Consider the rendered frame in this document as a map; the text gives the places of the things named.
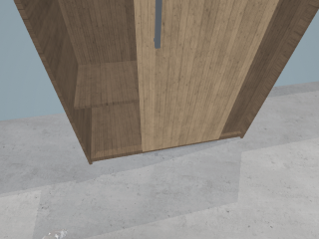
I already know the left robot hand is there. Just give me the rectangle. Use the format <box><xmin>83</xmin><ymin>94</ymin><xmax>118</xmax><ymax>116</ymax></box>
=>
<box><xmin>43</xmin><ymin>228</ymin><xmax>68</xmax><ymax>239</ymax></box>

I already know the wardrobe door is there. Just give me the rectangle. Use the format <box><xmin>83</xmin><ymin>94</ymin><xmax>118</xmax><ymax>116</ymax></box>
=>
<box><xmin>221</xmin><ymin>0</ymin><xmax>311</xmax><ymax>133</ymax></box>
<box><xmin>134</xmin><ymin>0</ymin><xmax>279</xmax><ymax>152</ymax></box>

